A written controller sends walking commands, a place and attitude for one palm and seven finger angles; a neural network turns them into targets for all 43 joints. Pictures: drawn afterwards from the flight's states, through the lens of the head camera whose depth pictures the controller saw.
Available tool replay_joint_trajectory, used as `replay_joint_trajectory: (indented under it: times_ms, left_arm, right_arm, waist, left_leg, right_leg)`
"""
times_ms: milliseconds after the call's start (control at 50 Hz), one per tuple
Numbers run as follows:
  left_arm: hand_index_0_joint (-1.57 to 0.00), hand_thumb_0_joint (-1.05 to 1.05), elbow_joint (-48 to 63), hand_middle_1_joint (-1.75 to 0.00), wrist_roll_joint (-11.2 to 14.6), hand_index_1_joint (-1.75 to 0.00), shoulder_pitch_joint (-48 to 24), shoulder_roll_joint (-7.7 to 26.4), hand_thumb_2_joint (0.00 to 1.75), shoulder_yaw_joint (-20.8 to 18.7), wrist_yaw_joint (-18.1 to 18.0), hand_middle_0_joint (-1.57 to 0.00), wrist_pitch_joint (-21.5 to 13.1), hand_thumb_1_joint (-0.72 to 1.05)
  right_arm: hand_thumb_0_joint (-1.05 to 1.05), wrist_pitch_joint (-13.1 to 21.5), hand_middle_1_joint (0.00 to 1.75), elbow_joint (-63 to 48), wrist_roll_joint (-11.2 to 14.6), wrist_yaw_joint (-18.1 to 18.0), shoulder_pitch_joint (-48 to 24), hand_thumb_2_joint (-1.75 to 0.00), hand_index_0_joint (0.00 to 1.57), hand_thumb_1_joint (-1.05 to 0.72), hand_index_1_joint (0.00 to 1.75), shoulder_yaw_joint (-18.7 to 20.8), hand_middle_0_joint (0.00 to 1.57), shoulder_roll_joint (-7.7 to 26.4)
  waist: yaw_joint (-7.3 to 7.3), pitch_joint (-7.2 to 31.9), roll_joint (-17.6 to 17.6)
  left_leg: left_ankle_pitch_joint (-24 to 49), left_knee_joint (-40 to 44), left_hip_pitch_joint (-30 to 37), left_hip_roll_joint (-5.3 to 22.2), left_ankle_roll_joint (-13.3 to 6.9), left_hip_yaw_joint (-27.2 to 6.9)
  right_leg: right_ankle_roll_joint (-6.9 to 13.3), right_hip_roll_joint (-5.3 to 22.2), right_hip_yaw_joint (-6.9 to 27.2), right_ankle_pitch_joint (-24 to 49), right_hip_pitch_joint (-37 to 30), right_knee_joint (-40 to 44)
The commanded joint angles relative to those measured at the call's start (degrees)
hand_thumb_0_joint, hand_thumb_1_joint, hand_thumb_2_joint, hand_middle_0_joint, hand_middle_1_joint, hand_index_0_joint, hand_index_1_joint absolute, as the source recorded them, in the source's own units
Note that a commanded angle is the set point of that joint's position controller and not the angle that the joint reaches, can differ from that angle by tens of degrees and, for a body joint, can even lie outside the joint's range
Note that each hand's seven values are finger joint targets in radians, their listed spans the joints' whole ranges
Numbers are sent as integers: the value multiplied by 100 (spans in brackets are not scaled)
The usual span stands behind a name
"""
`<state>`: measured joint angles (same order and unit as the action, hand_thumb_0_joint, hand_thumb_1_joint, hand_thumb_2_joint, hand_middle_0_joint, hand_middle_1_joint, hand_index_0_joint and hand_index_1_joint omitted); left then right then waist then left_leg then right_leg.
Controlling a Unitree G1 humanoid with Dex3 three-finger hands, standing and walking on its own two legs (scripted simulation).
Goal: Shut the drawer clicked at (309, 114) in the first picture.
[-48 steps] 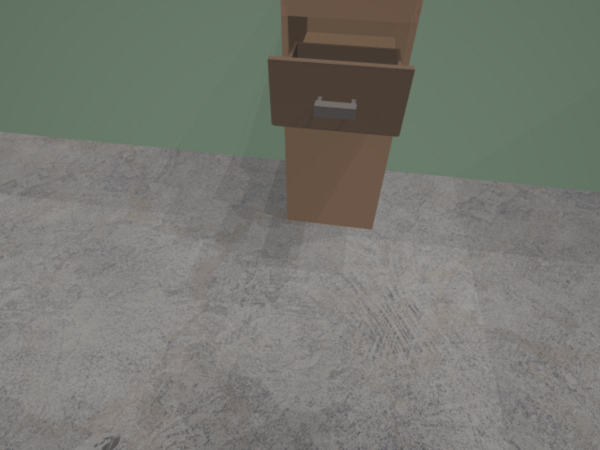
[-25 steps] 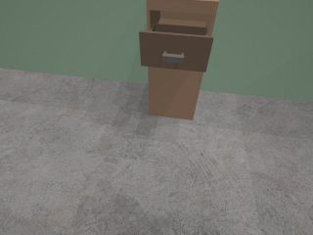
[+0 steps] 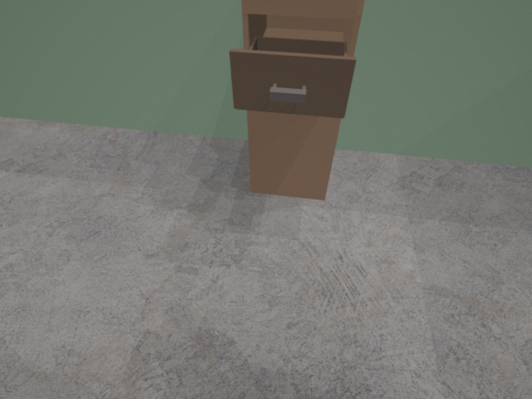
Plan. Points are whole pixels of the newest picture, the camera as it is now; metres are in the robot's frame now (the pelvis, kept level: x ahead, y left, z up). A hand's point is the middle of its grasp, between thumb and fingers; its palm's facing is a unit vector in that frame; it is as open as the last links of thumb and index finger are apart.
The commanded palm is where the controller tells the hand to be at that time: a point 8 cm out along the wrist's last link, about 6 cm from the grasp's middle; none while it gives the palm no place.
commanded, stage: look at it before walking up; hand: left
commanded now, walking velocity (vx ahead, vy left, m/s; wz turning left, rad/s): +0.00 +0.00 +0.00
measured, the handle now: (288, 91) +0.91 -0.01 +0.01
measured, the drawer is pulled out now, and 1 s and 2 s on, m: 0.30 0.30 0.30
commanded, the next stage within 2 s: walk to a spot facing it in 0.48 s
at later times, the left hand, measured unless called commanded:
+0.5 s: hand out of the picture +0.09 +0.24 -0.15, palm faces -0.03 -0.94 -0.34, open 7.4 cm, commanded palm none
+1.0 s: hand out of the picture +0.14 +0.16 -0.18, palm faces -0.15 -0.96 -0.24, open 7.4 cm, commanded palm none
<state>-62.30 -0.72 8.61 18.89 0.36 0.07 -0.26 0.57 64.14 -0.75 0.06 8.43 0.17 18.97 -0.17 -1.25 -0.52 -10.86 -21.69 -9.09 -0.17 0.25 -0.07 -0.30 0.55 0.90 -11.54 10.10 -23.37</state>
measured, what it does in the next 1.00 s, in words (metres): steps on the spot: right foot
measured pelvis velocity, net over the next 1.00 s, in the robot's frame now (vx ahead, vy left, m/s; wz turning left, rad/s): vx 0.08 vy -0.04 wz -0.20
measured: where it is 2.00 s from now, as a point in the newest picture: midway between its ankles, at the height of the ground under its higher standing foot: (291, 382)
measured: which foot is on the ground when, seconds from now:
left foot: down 0.00-0.98, up 1.00-1.00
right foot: down 0.00-0.78, up 0.80-0.96, down 0.98-1.00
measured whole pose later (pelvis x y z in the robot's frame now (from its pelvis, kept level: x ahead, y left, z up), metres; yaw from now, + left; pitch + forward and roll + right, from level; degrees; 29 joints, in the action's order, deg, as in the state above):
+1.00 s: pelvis +0.08 -0.04 -0.03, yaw -11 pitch -1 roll +1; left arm -57.2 -1.4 16.5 11.9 -2.7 2.8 -0.3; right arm 1.2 62.1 -1.3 -0.3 19.1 2.4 13.2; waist 1.0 -3.8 -2.0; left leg -27.3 -37.8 -6.1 6.7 2.5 9.5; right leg 2.4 1.5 -5.5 -16.5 20.8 -39.2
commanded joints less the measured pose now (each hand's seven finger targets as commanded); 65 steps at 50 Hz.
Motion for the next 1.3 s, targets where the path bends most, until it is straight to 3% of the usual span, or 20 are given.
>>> replay_joint_trajectory:
  times_ms: [0, 560, 600, 660, 720, 760, 780, 800, 820, 860, 900, 920, 940, 960, 980, 1000, 1020, 1060, 1140, 1280]
  left_arm:
    - [-20, 0, 367, -30, 8, -30, -204, 1174, 90, -244, -69, -20, -143, 90]
    - [-20, 0, 337, -30, 11, -30, -173, 1190, 90, -248, -81, -20, -172, 90]
    - [-20, 0, 195, -30, 12, -30, 161, 578, 90, -134, -86, -20, -59, 90]
    - [-20, 0, 295, -30, -29, -30, 334, 605, 90, -215, -5, -20, 63, 90]
    - [-20, 0, 530, -30, -52, -30, 386, 562, 90, -313, 77, -20, 87, 90]
    - [-20, 0, 742, -30, -48, -30, 272, 298, 90, -329, 129, -20, 37, 90]
    - [-20, 0, 912, -30, -42, -30, 8, 222, 90, -350, 143, -20, 14, 90]
    - [-20, 0, 1055, -30, -59, -30, -212, 206, 90, -376, 163, -20, -6, 90]
    - [-20, 0, 1114, -30, -54, -30, -282, 181, 90, -397, 184, -20, -32, 90]
    - [-20, 0, 1110, -30, -34, -30, -56, -64, 90, -420, 229, -20, -52, 90]
    - [-20, 0, 942, -30, -26, -30, 542, -227, 90, -431, 281, -20, -45, 90]
    - [-20, 0, 760, -30, -39, -30, 1097, -199, 90, -474, 285, -20, -53, 90]
    - [-20, 0, 505, -30, -66, -30, 1953, 46, 90, -550, 246, -20, -100, 90]
    - [-20, 0, 347, -30, -107, -30, 2660, 751, 90, -713, 127, -20, -211, 90]
    - [-20, 0, 387, -30, 7, -30, 2768, 963, 90, -726, 33, -20, -225, 90]
    - [-20, 0, 497, -30, 43, -30, 2401, 847, 90, -740, -27, -20, -227, 90]
    - [-20, 0, 561, -30, 34, -30, 2104, 573, 90, -690, -42, -20, -246, 90]
    - [-20, 0, 758, -30, -18, -30, 1527, 246, 90, -556, -44, -20, -300, 90]
    - [-20, 0, 665, -30, -54, -30, 1602, 79, 90, -536, -55, -20, -407, 90]
    - [-20, 0, 539, -30, -60, -30, 1909, -47, 90, -501, -98, -20, -460, 90]
  right_arm:
    - [0, 164, 30, -377, 12, -71, -264, -90, 20, -90, 30, 200, 20, 1153]
    - [0, 163, 30, -373, 28, -99, -416, -90, 20, -90, 30, 176, 20, 1149]
    - [0, 82, 30, -250, -17, -82, -75, -90, 20, -90, 30, 46, 20, 520]
    - [0, 29, 30, -302, -51, -70, 184, -90, 20, -90, 30, 105, 20, 510]
    - [0, 40, 30, -469, -59, -82, 398, -90, 20, -90, 30, 249, 20, 685]
    - [0, 102, 30, -504, -52, -120, 752, -90, 20, -90, 30, 373, 20, 914]
    - [0, 158, 30, -524, -40, -131, 924, -90, 20, -90, 30, 427, 20, 933]
    - [0, 213, 30, -531, -51, -141, 1086, -90, 20, -90, 30, 435, 20, 846]
    - [0, 252, 30, -525, -47, -148, 1164, -90, 20, -90, 30, 426, 20, 756]
    - [0, 283, 30, -600, -83, -150, 888, -90, 20, -90, 30, 445, 20, 645]
    - [0, 281, 30, -698, -92, -138, 554, -90, 20, -90, 30, 450, 20, 614]
    - [0, 268, 30, -721, -84, -122, 414, -90, 20, -90, 30, 459, 20, 610]
    - [0, 270, 30, -784, -34, -88, 385, -90, 20, -90, 30, 435, 20, 494]
    - [0, 277, 30, -1008, 31, -7, 342, -90, 20, -90, 30, 337, 20, 62]
    - [0, 311, 30, -1266, 6, -1, 54, -90, 20, -90, 30, 336, 20, -19]
    - [0, 306, 30, -1239, -2, -8, 2, -90, 20, -90, 30, 388, 20, 92]
    - [0, 308, 30, -1210, -7, 11, -221, -90, 20, -90, 30, 393, 20, 19]
    - [0, 275, 30, -1104, -62, 25, -44, -90, 20, -90, 30, 395, 20, -77]
    - [0, 149, 30, -1002, -81, 47, 303, -90, 20, -90, 30, 408, 20, -315]
    - [0, 167, 30, -1444, -59, 94, -445, -90, 20, -90, 30, 405, 20, -378]
  waist:
    - [18, 237, 113]
    - [42, 354, 85]
    - [23, 342, 166]
    - [35, -86, 165]
    - [-36, -513, -88]
    - [-198, -621, -887]
    - [-292, -702, -1090]
    - [-365, -731, -906]
    - [-342, -685, -717]
    - [-111, -574, -668]
    - [201, -353, -652]
    - [491, -127, -405]
    - [868, 258, 251]
    - [1100, 394, 2172]
    - [982, 292, 2214]
    - [786, 20, 1466]
    - [720, -202, 893]
    - [329, -337, 354]
    - [76, -119, 292]
    - [234, -245, 639]
  left_leg:
    - [281, 418, 19, 662, -166, -571]
    - [946, 372, 280, 716, -142, -487]
    - [279, 204, 309, 664, -33, -271]
    - [-1212, 38, -45, 614, -68, -122]
    - [-2032, 233, 7, 913, -270, -455]
    - [-2174, 796, 531, 1651, -690, -1260]
    - [-1646, 1064, 807, 2143, -1005, -1506]
    - [-916, 1058, 1036, 2302, -1165, -1498]
    - [-288, 940, 1190, 2386, -1228, -1370]
    - [386, 665, 887, 2280, -1007, -565]
    - [199, 206, 126, 1908, -665, 208]
    - [63, -543, -278, 1641, -485, 576]
    - [1, -1829, -897, 1273, -267, 983]
    - [-1676, -3841, -2402, 582, 83, 1346]
    - [-2325, -4945, -3135, 311, 90, 658]
    - [-1777, -5204, -3360, 608, 16, 162]
    - [-1289, -5282, -3285, 770, 30, 179]
    - [-740, -5026, -2936, 915, 139, 55]
    - [-200, -4565, -2812, 848, 297, 179]
    - [224, -3678, -3415, 797, 398, 199]
  right_leg:
    - [208, 583, 646, 97, 31, 507]
    - [201, 636, 558, 1078, -246, 473]
    - [160, 559, 657, 365, -123, 460]
    - [299, 436, 926, -1238, 346, 425]
    - [352, 119, 823, -1722, 1148, -149]
    - [233, -305, 178, -1372, 1982, -1490]
    - [140, -128, -110, -1626, 2510, -2326]
    - [104, 105, -14, -1807, 2851, -2720]
    - [103, 244, 37, -1810, 2980, -2844]
    - [112, 502, -73, -1633, 2428, -2497]
    - [141, 339, -483, -1068, 1069, -1682]
    - [177, 75, -740, -517, 219, -1254]
    - [259, -41, -670, -261, -950, -762]
    - [828, 1429, 1841, -1267, -1665, 410]
    - [1242, 2158, 3755, -1194, -1474, 1264]
    - [1408, 2128, 3468, -1407, -1341, 1236]
    - [1358, 1930, 3167, -1271, -837, 1200]
    - [1284, 1669, 2422, -736, -79, 1142]
    - [1135, 1222, 1498, 519, -6, 1072]
    - [1123, 1095, 1324, 1491, -648, 969]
